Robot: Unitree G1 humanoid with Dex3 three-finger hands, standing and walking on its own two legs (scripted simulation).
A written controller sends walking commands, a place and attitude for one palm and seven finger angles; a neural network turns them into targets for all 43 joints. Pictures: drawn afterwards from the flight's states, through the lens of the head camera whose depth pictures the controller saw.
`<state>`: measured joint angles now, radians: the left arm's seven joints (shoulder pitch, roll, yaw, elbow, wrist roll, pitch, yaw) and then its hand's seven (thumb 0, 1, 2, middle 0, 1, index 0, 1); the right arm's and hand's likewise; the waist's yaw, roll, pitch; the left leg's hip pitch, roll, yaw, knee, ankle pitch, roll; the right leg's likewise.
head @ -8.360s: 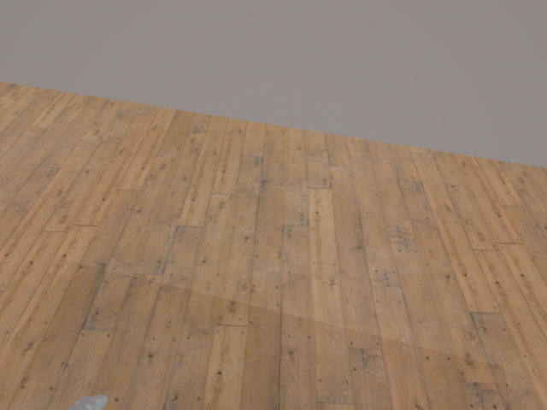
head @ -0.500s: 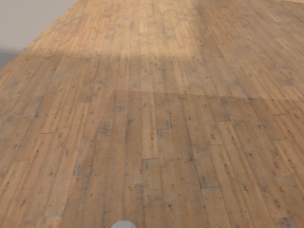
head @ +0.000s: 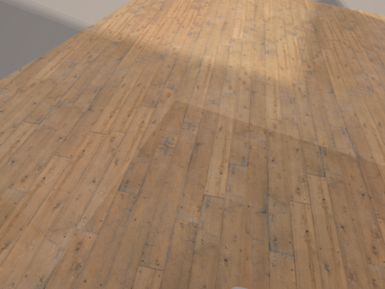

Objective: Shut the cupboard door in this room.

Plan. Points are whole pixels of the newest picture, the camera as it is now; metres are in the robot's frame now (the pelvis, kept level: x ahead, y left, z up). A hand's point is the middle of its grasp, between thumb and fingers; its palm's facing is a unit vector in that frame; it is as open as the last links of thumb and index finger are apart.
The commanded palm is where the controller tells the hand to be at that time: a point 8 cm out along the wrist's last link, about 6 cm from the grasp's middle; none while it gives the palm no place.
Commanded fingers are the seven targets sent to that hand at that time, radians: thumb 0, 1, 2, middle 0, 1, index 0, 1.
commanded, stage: turn or walk to find it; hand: left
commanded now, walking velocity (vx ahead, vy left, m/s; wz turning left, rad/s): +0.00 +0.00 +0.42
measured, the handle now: out of the picture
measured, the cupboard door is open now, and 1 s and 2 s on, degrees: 81 81 81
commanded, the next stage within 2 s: stand and wait in 1.16 s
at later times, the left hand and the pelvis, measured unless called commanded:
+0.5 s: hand out of the picture +0.00 +0.15 -0.16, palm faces +0.24 -0.94 -0.26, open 7.4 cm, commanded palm none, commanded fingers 0.00 0.90 0.90 -0.20 -0.30 -0.20 -0.30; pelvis -0.02 -0.05 +0.00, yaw +14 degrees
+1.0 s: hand out of the picture -0.06 +0.21 -0.16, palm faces +0.44 -0.86 -0.25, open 7.4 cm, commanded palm none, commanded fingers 0.00 0.90 0.90 -0.20 -0.30 -0.20 -0.30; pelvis -0.05 -0.02 +0.00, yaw +25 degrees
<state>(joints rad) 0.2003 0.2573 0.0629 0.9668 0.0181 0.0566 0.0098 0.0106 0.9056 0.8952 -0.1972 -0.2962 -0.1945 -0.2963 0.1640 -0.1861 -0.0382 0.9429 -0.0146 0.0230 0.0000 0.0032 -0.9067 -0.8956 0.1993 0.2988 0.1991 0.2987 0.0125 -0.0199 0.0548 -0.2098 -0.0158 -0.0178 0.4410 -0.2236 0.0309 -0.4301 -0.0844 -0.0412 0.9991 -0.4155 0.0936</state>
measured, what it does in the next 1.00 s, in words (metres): steps on the spot, turning left: right foot, then left foot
